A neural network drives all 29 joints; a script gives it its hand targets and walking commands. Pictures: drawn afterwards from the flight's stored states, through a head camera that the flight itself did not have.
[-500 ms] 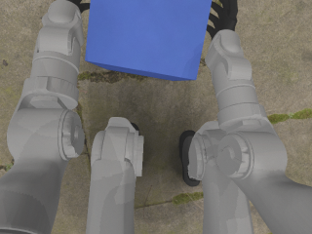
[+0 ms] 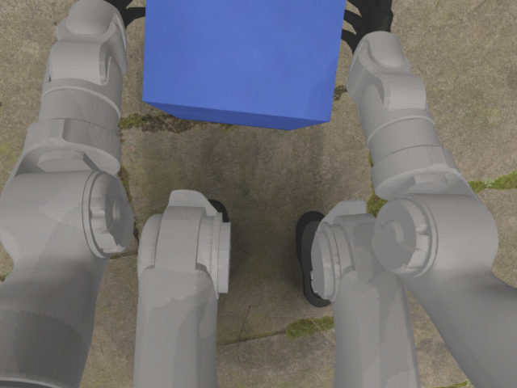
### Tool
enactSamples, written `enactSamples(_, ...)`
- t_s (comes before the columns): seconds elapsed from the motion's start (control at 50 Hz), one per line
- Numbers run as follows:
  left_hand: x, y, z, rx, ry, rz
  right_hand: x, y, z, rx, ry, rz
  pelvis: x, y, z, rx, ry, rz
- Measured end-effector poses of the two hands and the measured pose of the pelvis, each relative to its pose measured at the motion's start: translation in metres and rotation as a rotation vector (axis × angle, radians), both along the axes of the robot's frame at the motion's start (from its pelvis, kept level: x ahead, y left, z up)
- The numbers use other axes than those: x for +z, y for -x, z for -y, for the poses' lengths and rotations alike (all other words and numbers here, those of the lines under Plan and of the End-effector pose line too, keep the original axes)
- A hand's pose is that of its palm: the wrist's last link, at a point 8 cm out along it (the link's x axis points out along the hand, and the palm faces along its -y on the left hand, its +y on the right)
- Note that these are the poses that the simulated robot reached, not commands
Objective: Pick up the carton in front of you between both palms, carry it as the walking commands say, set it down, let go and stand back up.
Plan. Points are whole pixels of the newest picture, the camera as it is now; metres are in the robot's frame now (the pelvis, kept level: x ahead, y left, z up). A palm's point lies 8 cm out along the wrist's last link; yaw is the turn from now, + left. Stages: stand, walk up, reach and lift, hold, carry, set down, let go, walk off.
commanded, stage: set down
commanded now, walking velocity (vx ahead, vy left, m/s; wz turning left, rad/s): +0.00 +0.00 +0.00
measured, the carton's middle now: (242, 49) +0.52 +0.08 -0.24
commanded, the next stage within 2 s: let go in 1.70 s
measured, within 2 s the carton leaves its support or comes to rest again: neither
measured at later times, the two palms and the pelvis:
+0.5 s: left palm (101, 33) +0.50 +0.26 -0.19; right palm (374, 49) +0.52 -0.08 -0.17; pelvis +0.00 +0.00 +0.00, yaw +0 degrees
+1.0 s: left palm out of the picture +0.51 +0.30 -0.06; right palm (423, 13) +0.52 -0.08 -0.06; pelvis +0.00 +0.00 +0.06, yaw +1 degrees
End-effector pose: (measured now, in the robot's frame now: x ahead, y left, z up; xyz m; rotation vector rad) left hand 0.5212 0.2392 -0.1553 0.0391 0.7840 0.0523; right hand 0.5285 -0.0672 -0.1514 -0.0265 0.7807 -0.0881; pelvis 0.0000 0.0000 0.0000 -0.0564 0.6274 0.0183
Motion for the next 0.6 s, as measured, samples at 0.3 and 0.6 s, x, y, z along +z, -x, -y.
enactSamples(0.3, -0.002, 0.0, -0.002, -0.013, 0.03, 0.005, -0.002, -0.001, 0.003, 0.027, -0.021, 0.003, 0.001, 0.0, 0.003, -0.004, 0.003, 0.006)
enactSamples(0.6, -0.037, 0.025, -0.05, 0.115, -0.052, 0.007, -0.025, 0.009, 0.031, 0.025, 0.053, -0.003, -0.001, 0.003, -0.003, 0.009, 0.013, 0.068)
